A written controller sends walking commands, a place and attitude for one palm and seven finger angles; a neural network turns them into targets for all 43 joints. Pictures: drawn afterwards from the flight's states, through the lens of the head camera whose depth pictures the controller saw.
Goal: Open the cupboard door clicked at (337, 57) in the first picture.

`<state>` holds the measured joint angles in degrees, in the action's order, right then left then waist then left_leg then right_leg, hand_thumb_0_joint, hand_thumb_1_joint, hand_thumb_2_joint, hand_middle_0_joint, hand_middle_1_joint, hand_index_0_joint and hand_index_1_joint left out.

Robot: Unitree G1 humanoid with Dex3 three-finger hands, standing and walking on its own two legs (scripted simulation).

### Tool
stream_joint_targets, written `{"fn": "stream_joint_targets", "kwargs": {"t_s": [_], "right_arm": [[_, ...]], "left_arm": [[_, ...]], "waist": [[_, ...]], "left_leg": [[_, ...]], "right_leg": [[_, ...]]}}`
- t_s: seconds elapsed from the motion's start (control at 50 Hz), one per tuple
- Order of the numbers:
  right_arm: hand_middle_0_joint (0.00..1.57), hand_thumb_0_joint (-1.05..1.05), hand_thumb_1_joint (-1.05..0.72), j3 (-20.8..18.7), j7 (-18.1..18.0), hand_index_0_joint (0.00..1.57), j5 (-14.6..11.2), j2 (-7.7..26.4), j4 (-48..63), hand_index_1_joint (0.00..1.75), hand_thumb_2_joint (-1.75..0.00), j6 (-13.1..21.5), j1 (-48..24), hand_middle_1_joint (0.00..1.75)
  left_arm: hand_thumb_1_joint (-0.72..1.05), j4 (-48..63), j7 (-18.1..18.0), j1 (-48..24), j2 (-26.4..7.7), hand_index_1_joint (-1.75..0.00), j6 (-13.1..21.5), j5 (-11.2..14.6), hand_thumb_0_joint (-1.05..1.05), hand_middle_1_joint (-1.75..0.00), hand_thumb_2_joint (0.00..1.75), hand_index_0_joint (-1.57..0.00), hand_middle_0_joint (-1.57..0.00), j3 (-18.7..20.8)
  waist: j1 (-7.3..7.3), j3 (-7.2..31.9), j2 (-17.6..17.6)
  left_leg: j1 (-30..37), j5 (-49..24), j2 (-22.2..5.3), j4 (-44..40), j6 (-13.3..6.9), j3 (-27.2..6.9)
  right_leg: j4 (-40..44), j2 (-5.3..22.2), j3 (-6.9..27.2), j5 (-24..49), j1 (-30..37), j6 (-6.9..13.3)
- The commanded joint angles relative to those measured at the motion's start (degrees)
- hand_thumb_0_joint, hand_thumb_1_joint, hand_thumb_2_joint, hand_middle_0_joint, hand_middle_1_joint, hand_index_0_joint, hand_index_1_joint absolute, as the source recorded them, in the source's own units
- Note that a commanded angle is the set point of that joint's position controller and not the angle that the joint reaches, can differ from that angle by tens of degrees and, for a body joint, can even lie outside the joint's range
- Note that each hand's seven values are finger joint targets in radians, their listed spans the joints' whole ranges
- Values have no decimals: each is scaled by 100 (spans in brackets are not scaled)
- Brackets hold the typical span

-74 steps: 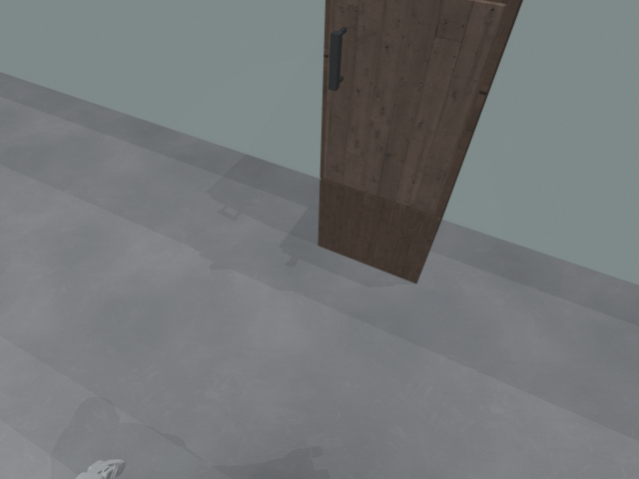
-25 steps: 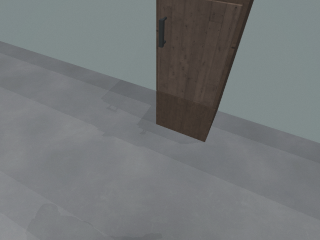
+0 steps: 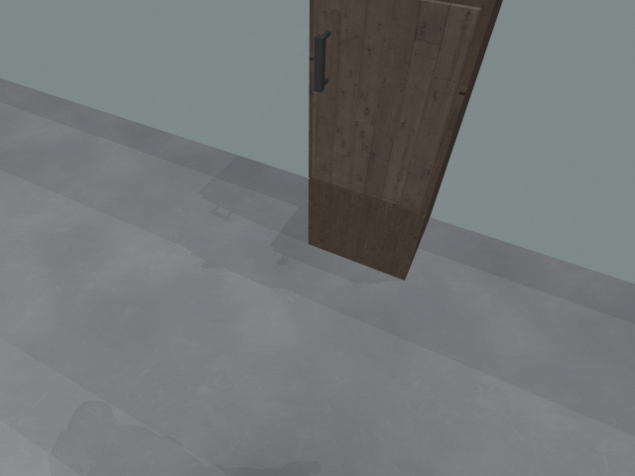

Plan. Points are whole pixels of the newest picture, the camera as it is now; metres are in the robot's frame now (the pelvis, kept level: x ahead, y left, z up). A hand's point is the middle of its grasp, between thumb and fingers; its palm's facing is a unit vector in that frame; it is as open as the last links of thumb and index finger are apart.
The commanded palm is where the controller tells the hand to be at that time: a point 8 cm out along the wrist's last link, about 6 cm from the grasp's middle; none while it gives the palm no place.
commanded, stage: walk to a spot facing it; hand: left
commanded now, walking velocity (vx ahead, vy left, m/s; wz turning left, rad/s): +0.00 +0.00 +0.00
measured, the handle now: (322, 61) +1.07 +0.05 +0.04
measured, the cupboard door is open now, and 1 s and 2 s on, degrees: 0 0 0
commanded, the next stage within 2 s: turn to face it in 1.36 s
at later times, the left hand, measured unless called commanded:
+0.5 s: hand out of the picture +0.01 +0.25 -0.20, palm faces +0.19 -0.96 -0.22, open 7.4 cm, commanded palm none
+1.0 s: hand out of the picture +0.06 +0.25 -0.16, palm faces +0.45 -0.86 -0.26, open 7.4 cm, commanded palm none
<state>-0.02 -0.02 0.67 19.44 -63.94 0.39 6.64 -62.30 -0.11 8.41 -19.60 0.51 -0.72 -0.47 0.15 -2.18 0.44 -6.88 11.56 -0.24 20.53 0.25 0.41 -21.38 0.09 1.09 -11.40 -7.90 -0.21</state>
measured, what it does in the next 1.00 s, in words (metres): steps on the spot, turning left: right foot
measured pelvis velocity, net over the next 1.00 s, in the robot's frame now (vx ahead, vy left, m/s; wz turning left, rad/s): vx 0.05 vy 0.02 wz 0.49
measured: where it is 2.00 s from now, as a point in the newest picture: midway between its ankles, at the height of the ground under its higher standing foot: outside the picture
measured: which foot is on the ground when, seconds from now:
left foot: down 0.00-0.96, up 0.98-1.00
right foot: down 0.00-0.44, up 0.46-0.96, down 0.98-1.00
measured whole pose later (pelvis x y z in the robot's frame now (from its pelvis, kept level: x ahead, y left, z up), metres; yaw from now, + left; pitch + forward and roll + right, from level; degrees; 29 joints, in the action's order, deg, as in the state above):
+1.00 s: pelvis +0.05 +0.02 -0.02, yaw +28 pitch +1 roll +0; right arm -4.2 0.3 1.5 12.8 -58.3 -0.8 21.8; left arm -50.9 0.7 11.9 -12.4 2.3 -1.8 3.1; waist 2.2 0.4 -1.1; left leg -17.6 22.8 5.9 38.7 -2.6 -8.9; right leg -29.3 1.1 -1.2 -15.4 -17.2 -1.3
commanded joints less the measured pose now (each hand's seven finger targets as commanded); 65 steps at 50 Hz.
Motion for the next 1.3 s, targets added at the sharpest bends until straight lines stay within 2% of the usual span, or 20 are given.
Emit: {"fn": "stream_joint_targets", "kwargs": {"t_s": [0.0, 0.2, 0.24, 0.3, 0.36, 0.4, 0.42, 0.44, 0.48, 0.58, 0.82, 0.9, 0.92, 0.94, 0.96, 0.98, 1.0, 1.06, 1.12, 1.28], "right_arm": [[20, 0, -90, -204, -65, 20, -35, 1184, 367, 30, -90, 157, -273, 30], [20, 0, -90, -186, -4, 20, 1, 537, 663, 30, -90, -109, 94, 30], [20, 0, -90, -244, 10, 20, -3, 464, 861, 30, -90, -168, 120, 30], [20, 0, -90, -362, 4, 20, -5, 350, 1082, 30, -90, -234, 178, 30], [20, 0, -90, -367, 78, 20, -54, 47, 1090, 30, -90, -209, 565, 30], [20, 0, -90, -412, 99, 20, -3, 172, 1047, 30, -90, -173, 986, 30], [20, 0, -90, -520, 92, 20, 80, 707, 1095, 30, -90, -129, 1187, 30], [20, 0, -90, -601, 72, 20, 91, 1057, 1079, 30, -90, -131, 1414, 30], [20, 0, -90, -532, -9, 20, 80, 735, 1105, 30, -90, -109, 1180, 30], [20, 0, -90, -495, -57, 20, 46, 377, 1112, 30, -90, 96, 1102, 30], [20, 0, -90, -598, -47, 20, 76, 352, 968, 30, -90, 145, 1502, 30], [20, 0, -90, -607, -22, 20, 77, 352, 1088, 30, -90, 95, 956, 30], [20, 0, -90, -581, -5, 20, 50, 190, 1150, 30, -90, 106, 824, 30], [20, 0, -90, -492, 25, 20, -6, -249, 1267, 30, -90, 128, 977, 30], [20, 0, -90, -502, 45, 20, 92, -187, 1490, 30, -90, 175, 743, 30], [20, 0, -90, -570, 109, 20, 147, -33, 1522, 30, -90, 161, 647, 30], [20, 0, -90, -579, 158, 20, 143, -58, 1450, 30, -90, 111, 678, 30], [20, 0, -90, -531, 305, 20, 154, -297, 1197, 30, -90, -63, 763, 30], [20, 0, -90, -504, 346, 20, 111, -383, 1235, 30, -90, -115, 533, 30], [20, 0, -90, -297, 462, 20, 96, -552, 1752, 30, -90, -83, -1035, 30]], "left_arm": [[90, 372, -61, -231, -1178, -30, 122, 3, 0, -30, 90, -20, -20, 237], [90, 606, -158, 233, -651, -30, -141, 0, 0, -30, 90, -20, -20, 278], [90, 770, -170, 377, -812, -30, -151, -17, 0, -30, 90, -20, -20, 374], [90, 1027, -247, 390, -885, -30, -119, -88, 0, -30, 90, -20, -20, 482], [90, 1216, -221, 75, -819, -30, -107, -101, 0, -30, 90, -20, -20, 501], [90, 1286, -188, 94, -645, -30, -171, -28, 0, -30, 90, -20, -20, 504], [90, 1432, -142, 220, -223, -30, -228, 18, 0, -30, 90, -20, -20, 467], [90, 1637, -117, -33, -83, -30, -239, -28, 0, -30, 90, -20, -20, 426], [90, 1500, -65, -269, -88, -30, -246, -59, 0, -30, 90, -20, -20, 500], [90, 1179, 84, 309, 71, -30, -98, -79, 0, -30, 90, -20, -20, 510], [90, 1509, 117, -99, 236, -30, 67, -75, 0, -30, 90, -20, -20, 523], [90, 1295, 104, 767, 203, -30, 151, -72, 0, -30, 90, -20, -20, 572], [90, 1167, 61, 1249, 24, -30, 209, -93, 0, -30, 90, -20, -20, 625], [90, 1110, -35, 1727, -576, -30, 290, -174, 0, -30, 90, -20, -20, 720], [90, 1110, -75, 1880, -736, -30, 242, -72, 0, -30, 90, -20, -20, 692], [90, 1149, -89, 1673, -730, -30, 261, -60, 0, -30, 90, -20, -20, 703], [90, 1179, -105, 1345, -530, -30, 293, -71, 0, -30, 90, -20, -20, 680], [90, 1117, -78, 849, 83, -30, 415, -60, 0, -30, 90, -20, -20, 462], [90, 872, -87, 1283, 230, -30, 464, -65, 0, -30, 90, -20, -20, 403], [90, 566, -149, 2038, 62, -30, 442, -103, 0, -30, 90, -20, -20, 405]], "waist": [[-20, 364, -65], [-105, 338, 23], [-151, 456, 538], [-200, 345, 1244], [92, 395, 875], [305, 489, 191], [346, 412, -1544], [451, 322, -1851], [341, 48, -1081], [152, 246, -664], [276, 37, -804], [-235, 89, -628], [-475, 155, -200], [-636, 448, 1397], [-627, 239, 1616], [-429, 80, 847], [-273, -11, 947], [104, -442, 616], [35, -489, 808], [-393, -688, 717]], "left_leg": [[61, -724, -672, -343, -160, -534], [-964, -1071, -503, 522, -132, -712], [-1311, -670, -207, 1286, -60, -468], [-1781, 1890, -80, 3210, 87, -90], [-1251, 1276, -183, 2061, 176, 214], [-47, -163, -257, 766, 60, 66], [120, -719, -1500, -115, -523, -1961], [-185, -139, -2238, -713, -1151, -3018], [-814, 2838, -1756, -1143, -972, -3080], [-442, 2039, -1121, -950, -938, -2184], [-281, 1789, -966, -904, -1248, -2861], [-1681, 1634, -564, -96, -1000, -2539], [-2577, 1868, -247, 630, -762, -2211], [-3826, 2077, 378, 2526, -333, -1048], [-4229, 2039, 439, 3655, -159, -529], [-4130, 1693, 62, 4220, -150, -578], [-3914, 1345, -117, 4553, -133, -515], [-3372, 143, -388, 4734, 71, -206], [-3501, -250, -406, 4639, 143, 28], [-3129, -278, -392, 2544, 5, 616]], "right_leg": [[357, 671, 522, 770, -25, 191], [-385, 928, 188, 811, -14, 66], [-195, 1448, 543, 846, 50, 366], [78, 2394, 908, 1981, -44, 1188], [-694, 2049, -27, 2544, -134, 811], [-1614, 1673, -561, 1143, -1124, 252], [-2900, 739, -969, -1327, -2202, -275], [-3958, 399, -583, -2635, -2542, -307], [-4515, 538, -3, -1690, -2739, -181], [-3966, 472, -175, -873, -2629, -299], [-2237, 252, -176, -896, -2335, -353], [-871, -48, -349, -585, -107, -290], [-147, 236, -39, -560, 1022, -215], [753, 1864, 1788, -2268, 2120, 208], [1433, 2848, 3218, -3158, 1612, 631], [1523, 2893, 3168, -3617, 1000, 782], [1622, 2699, 2941, -3880, 435, 666], [1444, 1817, 629, -1559, -352, 337], [1292, 1622, -264, -112, 8, 282], [895, 1820, -1123, 2052, 640, 354]]}}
